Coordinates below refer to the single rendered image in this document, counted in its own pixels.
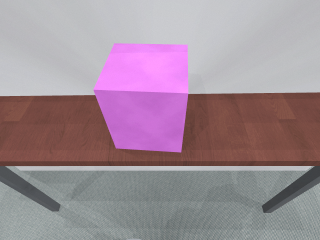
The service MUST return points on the carton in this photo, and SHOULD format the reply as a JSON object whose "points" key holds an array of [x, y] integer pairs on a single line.
{"points": [[143, 92]]}

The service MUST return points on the table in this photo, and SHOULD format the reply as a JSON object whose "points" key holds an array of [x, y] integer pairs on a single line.
{"points": [[220, 129]]}

